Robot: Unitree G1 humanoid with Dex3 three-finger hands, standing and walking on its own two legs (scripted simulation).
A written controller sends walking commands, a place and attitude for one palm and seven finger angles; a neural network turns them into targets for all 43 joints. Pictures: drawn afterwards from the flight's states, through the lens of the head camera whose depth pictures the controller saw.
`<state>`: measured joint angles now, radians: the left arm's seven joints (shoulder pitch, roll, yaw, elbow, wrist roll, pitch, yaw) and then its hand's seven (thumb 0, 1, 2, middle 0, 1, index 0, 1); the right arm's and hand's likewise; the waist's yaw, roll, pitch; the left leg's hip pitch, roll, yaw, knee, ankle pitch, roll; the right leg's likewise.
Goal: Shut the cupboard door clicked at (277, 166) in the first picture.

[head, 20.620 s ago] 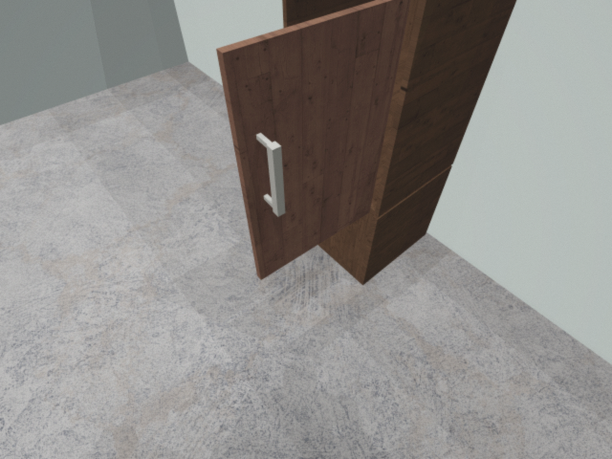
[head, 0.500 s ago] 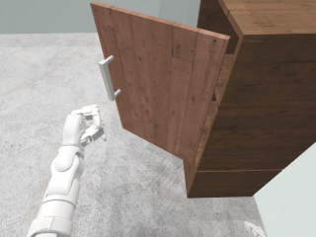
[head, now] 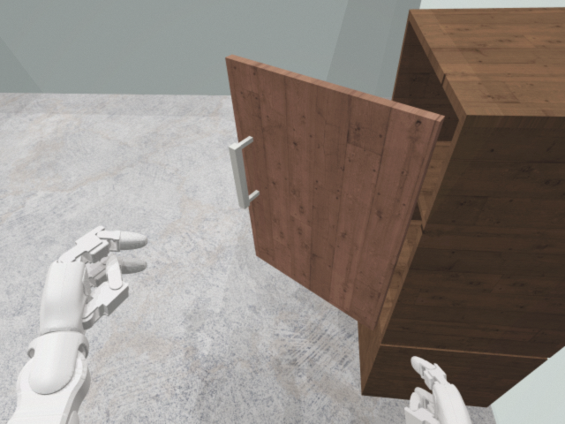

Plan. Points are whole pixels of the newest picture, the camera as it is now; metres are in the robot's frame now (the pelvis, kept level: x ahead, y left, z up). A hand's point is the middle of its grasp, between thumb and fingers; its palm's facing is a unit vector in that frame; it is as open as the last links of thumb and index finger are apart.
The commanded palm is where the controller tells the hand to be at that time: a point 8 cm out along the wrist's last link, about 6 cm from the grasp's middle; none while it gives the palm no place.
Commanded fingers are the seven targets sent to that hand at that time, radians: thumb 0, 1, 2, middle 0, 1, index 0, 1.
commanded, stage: draw the hand back to the body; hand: left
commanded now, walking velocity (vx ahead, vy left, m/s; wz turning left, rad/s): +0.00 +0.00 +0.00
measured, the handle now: (246, 173) +0.61 +0.16 +0.00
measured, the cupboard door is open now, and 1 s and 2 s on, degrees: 57 57 57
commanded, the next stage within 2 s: step back with the hand held close in 0.60 s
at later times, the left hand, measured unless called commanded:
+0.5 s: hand (53, 317) +0.18 +0.27 +0.15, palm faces +0.48 -0.79 -0.38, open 7.3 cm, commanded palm +0.13 +0.30 +0.17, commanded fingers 0.00 0.90 0.90 -0.20 -0.30 -0.20 -0.30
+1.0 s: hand (55, 315) +0.18 +0.27 +0.15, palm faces +0.38 -0.79 -0.48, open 7.4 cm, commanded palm +0.12 +0.31 +0.17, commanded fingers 0.00 0.90 0.90 -0.20 -0.30 -0.20 -0.30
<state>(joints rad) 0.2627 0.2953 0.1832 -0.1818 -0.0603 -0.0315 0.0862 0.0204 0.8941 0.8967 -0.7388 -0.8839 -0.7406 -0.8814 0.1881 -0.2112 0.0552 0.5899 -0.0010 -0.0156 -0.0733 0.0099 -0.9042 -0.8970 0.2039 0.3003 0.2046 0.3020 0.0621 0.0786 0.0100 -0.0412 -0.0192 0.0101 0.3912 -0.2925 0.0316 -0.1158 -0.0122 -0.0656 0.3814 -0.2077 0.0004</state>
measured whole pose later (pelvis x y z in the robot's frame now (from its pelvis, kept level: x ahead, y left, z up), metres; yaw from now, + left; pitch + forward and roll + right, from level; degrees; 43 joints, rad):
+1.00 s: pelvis -0.03 +0.01 -0.01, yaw -1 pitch +1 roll -1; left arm 0.54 0.39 0.39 -0.42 -0.06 -0.16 0.13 0.02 0.89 0.90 -0.21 -0.30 -0.21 -0.30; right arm 0.20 -0.26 -0.02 0.58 0.01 0.01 -0.08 0.01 -0.90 -0.90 0.20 0.30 0.20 0.30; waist 0.00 0.05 -0.01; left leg -0.22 -0.03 0.04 0.50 -0.30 0.05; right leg -0.29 -0.03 -0.04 0.47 -0.19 0.02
